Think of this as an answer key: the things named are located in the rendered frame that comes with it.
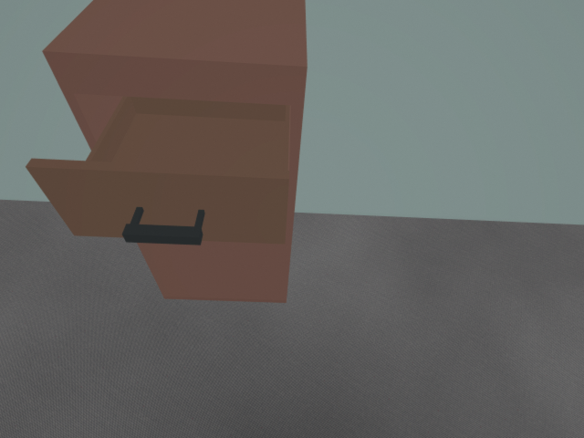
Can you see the handle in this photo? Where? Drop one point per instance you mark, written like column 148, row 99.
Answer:
column 163, row 234

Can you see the cabinet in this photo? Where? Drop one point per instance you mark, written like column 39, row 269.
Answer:
column 247, row 51

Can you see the drawer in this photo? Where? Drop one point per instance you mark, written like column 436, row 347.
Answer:
column 173, row 157

